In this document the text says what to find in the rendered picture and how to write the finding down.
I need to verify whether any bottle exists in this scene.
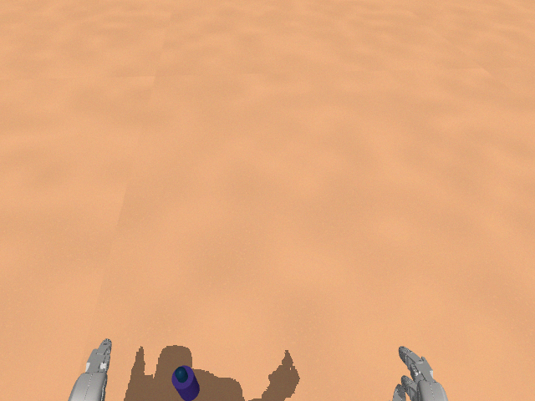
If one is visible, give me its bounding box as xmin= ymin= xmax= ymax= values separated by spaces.
xmin=171 ymin=365 xmax=200 ymax=401

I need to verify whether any left robot hand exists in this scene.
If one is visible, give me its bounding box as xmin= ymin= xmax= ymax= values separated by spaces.
xmin=68 ymin=338 xmax=112 ymax=401

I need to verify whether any right robot hand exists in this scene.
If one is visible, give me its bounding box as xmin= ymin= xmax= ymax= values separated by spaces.
xmin=393 ymin=346 xmax=448 ymax=401

